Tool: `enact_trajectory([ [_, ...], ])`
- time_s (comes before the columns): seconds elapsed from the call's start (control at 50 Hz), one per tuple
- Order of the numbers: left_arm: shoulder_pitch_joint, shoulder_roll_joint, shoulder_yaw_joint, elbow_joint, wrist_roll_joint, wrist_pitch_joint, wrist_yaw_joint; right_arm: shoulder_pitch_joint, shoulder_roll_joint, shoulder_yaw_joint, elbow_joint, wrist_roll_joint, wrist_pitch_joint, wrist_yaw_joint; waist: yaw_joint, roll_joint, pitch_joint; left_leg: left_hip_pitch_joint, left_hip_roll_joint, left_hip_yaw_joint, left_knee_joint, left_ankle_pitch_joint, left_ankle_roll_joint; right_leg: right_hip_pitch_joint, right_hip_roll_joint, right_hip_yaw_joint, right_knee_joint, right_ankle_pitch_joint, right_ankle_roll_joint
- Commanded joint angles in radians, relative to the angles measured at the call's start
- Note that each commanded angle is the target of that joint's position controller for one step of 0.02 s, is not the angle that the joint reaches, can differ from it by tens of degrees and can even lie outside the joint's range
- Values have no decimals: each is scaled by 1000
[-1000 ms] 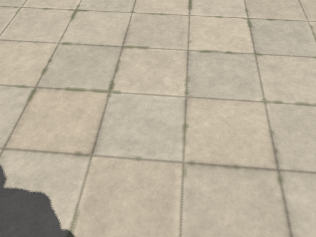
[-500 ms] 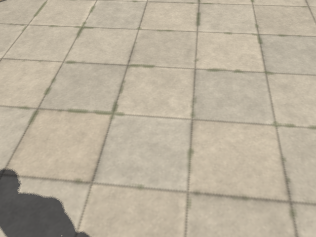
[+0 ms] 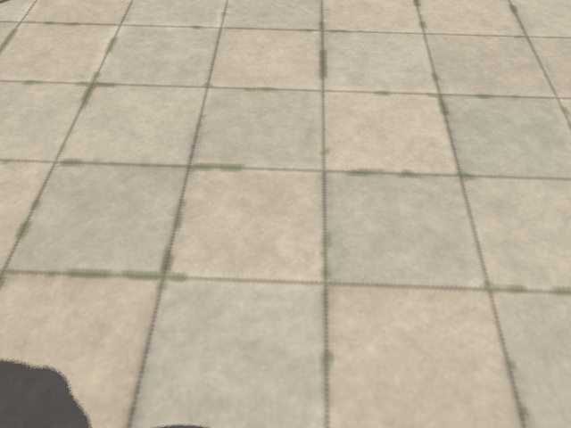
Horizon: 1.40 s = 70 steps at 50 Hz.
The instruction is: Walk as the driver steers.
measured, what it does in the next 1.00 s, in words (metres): walks ahead: right foot, then left foot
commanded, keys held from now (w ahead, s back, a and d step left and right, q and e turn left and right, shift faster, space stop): w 1.00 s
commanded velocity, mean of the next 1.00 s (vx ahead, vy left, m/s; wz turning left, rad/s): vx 0.50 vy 0.00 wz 0.00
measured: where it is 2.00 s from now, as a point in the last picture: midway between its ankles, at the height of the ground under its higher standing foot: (295, 238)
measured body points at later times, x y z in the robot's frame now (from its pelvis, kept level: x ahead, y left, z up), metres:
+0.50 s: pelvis +0.27 -0.08 +0.00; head +0.29 -0.10 +0.45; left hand +0.33 +0.18 -0.12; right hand +0.36 -0.35 -0.14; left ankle +0.27 +0.08 -0.66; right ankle +0.30 -0.16 -0.74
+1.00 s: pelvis +0.55 -0.01 -0.01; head +0.58 +0.00 +0.44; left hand +0.57 +0.25 -0.16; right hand +0.67 -0.27 -0.13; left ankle +0.61 +0.07 -0.74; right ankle +0.43 -0.16 -0.65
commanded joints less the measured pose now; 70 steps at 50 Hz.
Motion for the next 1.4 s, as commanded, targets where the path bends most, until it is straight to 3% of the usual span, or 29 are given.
enact_trajectory([
  [0.02, 33, 44, 13, -43, 12, 5, 7, -37, -131, -21, -54, 1, -17, -20, 46, 80, 54, -96, 281, -213, -204, 69, 170, -32, -42, 1, -139, 153, 28],
  [0.12, -157, 28, 5, -93, 0, -8, -10, 61, -165, -27, -31, 20, -1, -36, -24, 82, 58, 16, 271, -161, -184, 76, 123, 2, 12, -44, -464, 306, 38],
  [0.22, -255, 47, 3, -141, -10, -20, -42, 116, -173, -34, -2, 26, 21, -39, -43, 97, 83, 173, 339, -184, -99, 72, 107, 5, 37, -45, -596, 185, 6],
  [0.26, -193, 75, 15, -134, -10, -29, -49, 93, -189, -40, -5, 27, 32, -41, 3, 116, 51, 197, 349, -186, -21, 195, 88, 114, 67, -68, -636, 114, -24],
  [0.28, -92, 104, 32, -106, -7, -32, -47, 69, -186, -37, -11, 24, 37, -41, 62, 115, -6, 185, 315, -154, 98, 363, 67, 256, 101, -96, -659, 101, -46],
  [0.3, 97, 163, 61, -51, -6, -34, -41, 60, -153, -25, -24, 12, 39, -41, 138, 87, -128, 93, 252, -102, 328, 421, 36, 514, 80, -68, -644, 122, -86],
  [0.32, 267, 276, 88, -22, 15, -31, -35, 130, -66, 5, -51, 1, 25, -36, 151, -103, -301, -258, 130, -22, 732, 128, -31, 921, -175, 290, -653, 85, -213],
  [0.34, 306, 252, 81, -6, 11, -25, -41, 173, -21, 21, -39, 17, -1, -29, 138, -266, -391, -510, 24, -110, 965, -413, -52, 1073, -291, 668, -816, -42, -303],
  [0.36, 242, 173, 56, -18, 6, -28, -42, 99, -139, -8, -52, 41, -21, -25, 137, -168, -278, -606, 92, -191, 1063, -386, -28, 980, -258, 595, -838, -80, -253],
  [0.38, 147, 132, 42, -42, 5, -26, -40, 14, -165, -15, -80, 51, -28, -25, 112, -104, -173, -616, 147, -163, 1050, -294, -14, 839, -223, 436, -848, -12, -215],
  [0.4, 67, 105, 31, -54, 10, -25, -45, -27, -154, -18, -86, 40, -24, -31, 79, -24, -103, -572, 189, -141, 989, -210, -19, 694, -179, 324, -885, 80, -196],
  [0.44, 21, 64, 19, -51, 18, -28, -53, -13, -120, -25, -82, 23, 3, -37, 26, -35, -49, -467, 234, -140, 888, -127, -28, 543, -112, 198, -950, 150, -172],
  [0.48, 54, 78, 24, -25, 17, -33, -52, 7, -87, -24, -76, 21, 24, -39, 7, -31, -28, -449, 235, -124, 845, -92, -42, 498, -92, 133, -983, 237, -186],
  [0.52, 89, 106, 32, -5, 18, -33, -42, -53, -92, -29, -100, 15, 31, -42, 11, -13, 0, -514, 240, -121, 765, -20, -58, 509, -93, 97, -1003, 302, -193],
  [0.64, 174, 123, 32, 33, 8, -16, -16, -274, -67, -24, -165, 14, 22, -31, 69, -18, 47, -532, 209, -86, 421, 227, -72, 553, -62, 10, -1032, 267, -156],
  [0.76, 253, 136, 41, 86, -3, 5, -7, -420, -73, -17, -223, 27, 8, -1, 102, -22, 98, -555, 182, -76, 265, 165, -42, 720, -126, 13, -975, 264, -147],
  [0.82, 220, 157, 51, 86, -5, 18, -2, -364, -106, -30, -220, 27, -2, 10, 52, -46, 54, -416, 142, -44, 227, 61, -5, 758, -140, 6, -878, 465, -122],
  [0.86, 183, 141, 43, 74, 2, 28, -2, -103, -178, -71, -140, 24, -2, 1, -76, -40, -103, -42, 87, -3, 215, 70, 42, 672, -61, -55, -581, 698, -80],
  [0.88, 194, 110, 27, 48, 19, 26, -2, 87, -258, -94, -101, 12, 1, -10, -129, 82, -254, 282, 279, -228, 232, 83, 109, 442, 7, -101, -251, 406, -42],
  [0.9, 326, -36, -12, 54, 13, 3, -17, 137, -305, -100, -80, 9, 5, -3, -53, 349, -380, 593, 488, -711, 100, -124, 263, 49, 197, -54, 81, -311, 15],
  [0.92, 259, 70, 11, 62, -11, -22, -20, 114, -211, -74, -88, 16, 3, -2, -86, 243, -344, 556, 465, -768, 25, -211, 222, -57, 153, 82, 201, -370, -8],
  [0.94, 162, 125, 26, 26, -33, -36, -22, 24, -174, -62, -104, 19, -1, -5, -68, 197, -203, 420, 439, -618, 8, -163, 176, -116, 102, 58, 209, -283, -25],
  [0.96, 107, 127, 28, 13, -29, -38, -14, -69, -152, -53, -125, 15, -2, -5, -31, 104, -126, 261, 406, -497, -19, -52, 153, -73, 44, 27, 163, -180, -25],
  [0.98, 83, 119, 35, 9, -12, -32, -7, -116, -126, -46, -130, 5, -4, -1, -2, 79, -73, 135, 373, -415, -49, 28, 145, -27, 13, 18, 109, -122, -21],
  [1.02, 128, 76, 37, 18, -7, -4, -4, -127, -92, -37, -116, -5, -8, 4, 46, 116, -55, 25, 323, -319, -107, 71, 136, 72, -20, 22, 41, -70, -18],
  [1.14, -27, 62, 44, -36, 9, 17, 0, -25, -149, -48, -67, 3, -2, -29, 26, 85, 23, 33, 309, -209, -175, 169, 141, -70, -34, -1, -216, 148, 31],
  [1.22, -156, 39, 34, -69, 4, 8, -13, 31, -156, -46, -46, 12, 6, -39, -14, 95, 48, 63, 278, -141, -181, 159, 107, -41, 2, -36, -436, 303, 31],
  [1.32, -291, 39, 22, -119, -8, -2, -40, 111, -166, -51, -2, 19, 25, -42, -55, 97, 91, 204, 327, -138, -131, 163, 106, -64, 33, -54, -574, 255, 17],
  [1.4, -233, 83, 35, -123, -10, -15, -58, 79, -192, -64, 2, 24, 41, -50, 8, 131, 46, 270, 360, -136, -8, 406, 74, 86, 79, -82, -632, 125, -36],
])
